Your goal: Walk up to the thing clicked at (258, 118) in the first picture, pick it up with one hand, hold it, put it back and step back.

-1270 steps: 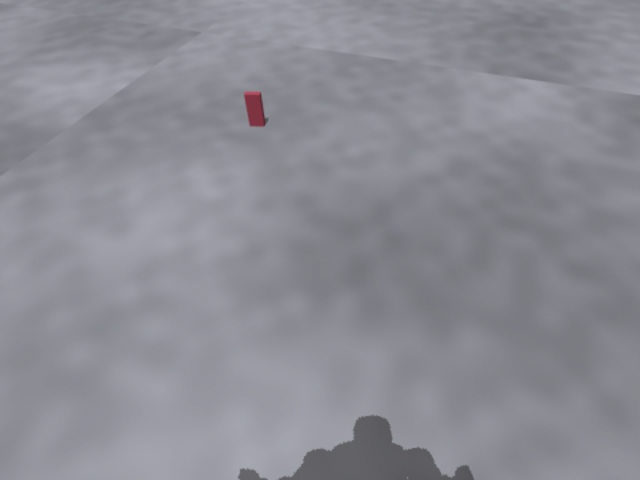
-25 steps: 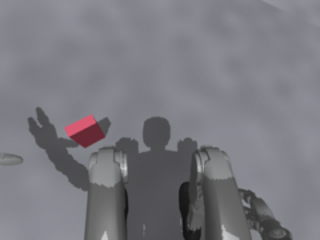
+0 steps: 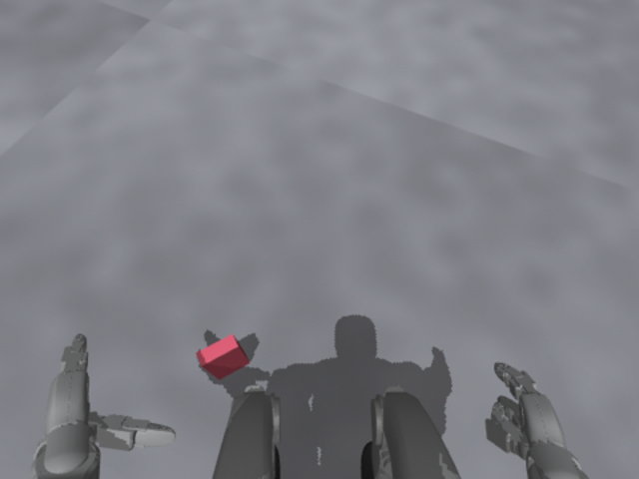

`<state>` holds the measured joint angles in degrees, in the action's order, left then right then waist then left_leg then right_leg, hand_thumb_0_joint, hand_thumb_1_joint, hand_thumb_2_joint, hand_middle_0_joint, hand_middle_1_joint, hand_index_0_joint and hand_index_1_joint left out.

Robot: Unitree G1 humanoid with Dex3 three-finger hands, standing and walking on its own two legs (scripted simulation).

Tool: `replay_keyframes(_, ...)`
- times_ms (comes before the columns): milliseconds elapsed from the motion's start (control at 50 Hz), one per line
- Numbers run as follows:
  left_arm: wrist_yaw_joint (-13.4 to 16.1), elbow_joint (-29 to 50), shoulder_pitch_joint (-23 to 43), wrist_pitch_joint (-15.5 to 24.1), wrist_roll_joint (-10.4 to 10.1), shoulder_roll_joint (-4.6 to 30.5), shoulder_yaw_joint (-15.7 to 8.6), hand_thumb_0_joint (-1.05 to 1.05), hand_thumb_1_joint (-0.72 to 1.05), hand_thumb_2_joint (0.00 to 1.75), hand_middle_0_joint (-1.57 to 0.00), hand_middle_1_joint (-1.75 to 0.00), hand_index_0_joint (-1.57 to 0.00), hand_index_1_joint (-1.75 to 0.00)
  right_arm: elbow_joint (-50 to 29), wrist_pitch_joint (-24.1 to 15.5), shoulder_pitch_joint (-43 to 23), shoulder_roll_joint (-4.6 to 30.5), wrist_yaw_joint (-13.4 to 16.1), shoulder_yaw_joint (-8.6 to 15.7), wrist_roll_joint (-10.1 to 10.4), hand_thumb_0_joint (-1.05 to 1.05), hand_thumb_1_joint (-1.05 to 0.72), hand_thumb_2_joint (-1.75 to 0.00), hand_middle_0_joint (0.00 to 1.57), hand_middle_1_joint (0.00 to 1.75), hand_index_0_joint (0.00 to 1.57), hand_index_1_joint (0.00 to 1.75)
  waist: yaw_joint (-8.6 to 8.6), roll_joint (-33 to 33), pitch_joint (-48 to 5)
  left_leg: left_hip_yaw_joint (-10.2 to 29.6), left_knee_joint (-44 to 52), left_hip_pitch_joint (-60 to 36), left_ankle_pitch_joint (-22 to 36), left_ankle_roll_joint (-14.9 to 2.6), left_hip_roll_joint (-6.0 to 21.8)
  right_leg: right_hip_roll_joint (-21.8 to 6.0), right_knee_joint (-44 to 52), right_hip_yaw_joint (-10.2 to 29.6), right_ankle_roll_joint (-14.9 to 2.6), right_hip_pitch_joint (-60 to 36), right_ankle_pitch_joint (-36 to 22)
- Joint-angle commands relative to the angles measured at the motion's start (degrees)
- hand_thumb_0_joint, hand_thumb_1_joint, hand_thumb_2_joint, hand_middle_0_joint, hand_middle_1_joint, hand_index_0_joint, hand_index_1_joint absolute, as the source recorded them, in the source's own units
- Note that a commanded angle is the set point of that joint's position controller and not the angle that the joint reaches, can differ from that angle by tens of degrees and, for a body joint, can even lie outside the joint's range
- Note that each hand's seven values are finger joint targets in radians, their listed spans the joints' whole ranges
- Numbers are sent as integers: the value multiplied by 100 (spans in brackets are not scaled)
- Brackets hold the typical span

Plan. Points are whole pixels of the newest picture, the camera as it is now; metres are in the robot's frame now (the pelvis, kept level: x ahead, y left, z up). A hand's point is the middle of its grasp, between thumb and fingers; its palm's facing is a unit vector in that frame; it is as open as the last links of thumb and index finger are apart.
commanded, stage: home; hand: left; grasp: from the side
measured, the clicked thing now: (225, 358) +0.37 +0.23 -0.51
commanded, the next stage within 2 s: none
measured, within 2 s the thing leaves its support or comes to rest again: neither
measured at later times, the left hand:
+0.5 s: hand (130, 410) +0.21 +0.19 +0.06, palm faces +0.13 -0.94 -0.31, open 17.6 cm
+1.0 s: hand (141, 417) +0.21 +0.18 +0.06, palm faces +0.12 -0.95 -0.29, open 17.5 cm
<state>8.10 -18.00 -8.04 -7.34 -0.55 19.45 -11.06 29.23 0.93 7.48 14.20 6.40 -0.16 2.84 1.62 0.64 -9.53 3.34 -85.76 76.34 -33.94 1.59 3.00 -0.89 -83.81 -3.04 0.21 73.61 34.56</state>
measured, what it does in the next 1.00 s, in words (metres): rises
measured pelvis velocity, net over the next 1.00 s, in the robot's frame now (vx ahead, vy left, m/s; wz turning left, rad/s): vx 0.04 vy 0.00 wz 0.03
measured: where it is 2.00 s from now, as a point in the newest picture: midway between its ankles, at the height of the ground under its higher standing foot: outside the picture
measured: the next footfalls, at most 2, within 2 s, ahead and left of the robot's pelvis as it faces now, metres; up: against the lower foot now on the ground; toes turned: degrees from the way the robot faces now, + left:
none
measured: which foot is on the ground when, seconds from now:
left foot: down 0.00-1.00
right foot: down 0.00-1.00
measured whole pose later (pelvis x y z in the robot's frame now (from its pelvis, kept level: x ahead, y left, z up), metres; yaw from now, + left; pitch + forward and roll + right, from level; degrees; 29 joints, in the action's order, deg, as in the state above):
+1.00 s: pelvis +0.04 +0.00 +0.12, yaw +1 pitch +7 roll -1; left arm 8.0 -1.5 -25.9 -14.9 -0.5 11.2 0.8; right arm 29.0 -6.4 16.1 12.5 10.2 -1.3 1.0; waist 1.6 2.2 -5.6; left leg 1.5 -53.6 35.2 -25.8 1.5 2.8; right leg -0.9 -51.6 -2.8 0.5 32.7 26.1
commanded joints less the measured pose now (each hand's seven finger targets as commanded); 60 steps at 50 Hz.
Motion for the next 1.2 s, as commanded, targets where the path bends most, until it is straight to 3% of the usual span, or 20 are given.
replay_keyframes(0, 243, 1263, -150, -22, 44, 959, -252, 0, -54, 6, -5, -5, -5, -5, -598, -312, 445, 647, 213, 266, -41, 0, -89, -90, 20, 30, 20, 30, 3, 361, -1951, -270, 1736, -2487, 1463, -253, -171, 91, 2029, 173, -78, -2295, -1574)
replay_keyframes(20, 252, 1060, -418, -122, 46, 673, -18, 0, -53, 6, -5, -5, -5, -6, -658, -336, 432, 625, 246, 236, -37, 0, -90, -90, 20, 30, 20, 30, 96, 303, -1748, -246, 1929, -2615, 1495, -250, -169, 118, 2147, 103, -89, -2376, -1597)
replay_keyframes(60, 306, 1818, -317, -192, 24, 792, -41, 0, -56, 5, -5, -5, -5, -5, -677, -367, 553, 571, 307, 220, -41, 0, -90, -90, 20, 30, 20, 30, -21, 566, -1780, -264, 2263, -3140, 1785, -200, -171, 117, 2381, 77, -101, -2690, -1809)
replay_keyframes(100, 324, 1602, -831, -347, 28, 413, 311, 0, -57, 5, -5, -5, -5, -5, -716, -400, 544, 556, 365, 196, -66, 0, -90, -90, 20, 30, 20, 30, 64, 517, -1402, -234, 2616, -3415, 1827, -174, -157, 149, 2644, -7, -91, -2860, -1803)
replay_keyframes(200, 379, 2375, -1375, -548, 5, 197, 565, 0, -59, 3, -5, -5, -4, -5, -886, -512, 610, 460, 485, 151, -83, 0, -90, -90, 20, 30, 20, 30, -15, 485, -990, -193, 3265, -3956, 1957, -152, -149, 185, 3177, -101, -89, -3509, -1921)
replay_keyframes(220, 372, 2598, -1437, -563, -3, 86, 710, 0, -59, 3, -5, -5, -4, -5, -954, -535, 607, 410, 495, 122, -91, 0, -90, -90, 20, 30, 20, 30, -7, 480, -921, -203, 3366, -4038, 1969, -152, -150, 197, 3266, -127, -87, -3594, -1942)
replay_keyframes(280, 343, 2607, -1851, -641, -1, -153, 927, 0, -60, 3, -4, -4, -4, -5, -1041, -622, 566, 425, 525, 126, -112, 0, -90, -90, 20, 30, 20, 30, 25, 213, -471, -175, 3581, -4099, 1964, -165, -139, 230, 3471, -184, -75, -3722, -1938)
replay_keyframes(420, 220, 3039, -1933, -578, 20, -142, 876, 0, -57, 4, -5, -5, -5, -5, -1165, -805, 519, 424, 485, 137, -172, 0, -90, -90, 20, 30, 20, 30, -31, -35, -67, -251, 3876, -4209, 1771, -171, -162, 220, 3845, -134, -33, -4012, -1749)
replay_keyframes(520, 132, 2916, -1719, -488, 63, -206, 875, 0, -53, 7, -5, -6, -5, -6, -1108, -911, 582, 433, 467, 173, -226, 0, -90, -90, 20, 30, 20, 30, 61, 58, -117, -319, 3865, -4341, 1852, -173, -201, 193, 3928, -66, -19, -4118, -1879)
replay_keyframes(580, 125, 3016, -1636, -463, 81, -196, 858, 0, -55, 6, -5, -5, -5, -5, -1048, -966, 601, 431, 477, 180, -244, 0, -90, -90, 20, 30, 20, 30, 24, 235, -418, -300, 3909, -4573, 1978, -143, -200, 204, 3885, -61, -44, -4230, -1954)
replay_keyframes(640, 114, 2916, -1578, -484, 70, -254, 930, 0, -53, 6, -5, -6, -5, -6, -1017, -1016, 521, 447, 479, 162, -240, 0, -90, -90, 20, 30, 20, 30, 57, 95, -259, -316, 3923, -4568, 1945, -157, -215, 191, 3988, -54, -17, -4243, -1962)
replay_keyframes(780, 100, 2755, -1763, -490, 68, -198, 800, 0, -57, 4, -5, -5, -5, -5, -916, -1049, 533, 444, 473, 166, -251, 0, -90, -90, 20, 30, 20, 30, -11, 89, -405, -348, 3863, -4654, 2324, -160, -232, 180, 4008, -30, -4, -4459, -2359)
replay_keyframes(860, 69, 2684, -1788, -483, 67, -219, 854, 0, -56, 5, -5, -5, -5, -5, -926, -1027, 490, 447, 461, 163, -248, 0, -90, -90, 20, 30, 20, 30, 3, 4, -320, -377, 3875, -4611, 2228, -181, -244, 169, 4093, -9, 11, -4446, -2314)
replay_keyframes(940, 58, 2669, -1687, -466, 46, -227, 827, 0, -54, 6, -5, -6, -5, -6, -946, -1045, 404, 443, 435, 148, -232, 0, -90, -90, 20, 30, 20, 30, -15, -3, -89, -359, 4028, -4539, 1840, -177, -240, 173, 4157, -27, -10, -4338, -1877)
replay_keyframes(1000, 45, 2755, -1644, -470, 49, -209, 825, 0, -55, 5, -5, -5, -5, -5, -911, -1065, 473, 447, 433, 164, -245, 0, -90, -90, 20, 30, 20, 30, -3, 10, -281, -359, 3967, -4618, 2060, -189, -237, 165, 4139, -17, 0, -4448, -2121)
replay_keyframes(1180, 50, 2680, -1550, -435, 54, -199, 815, 0, -54, 6, -5, -6, -5, -6, -870, -1090, 455, 438, 431, 157, -245, 0, -90, -90, 20, 30, 20, 30, -5, 72, -197, -365, 4044, -4624, 1823, -186, -236, 163, 4194, -21, -20, -4361, -1866)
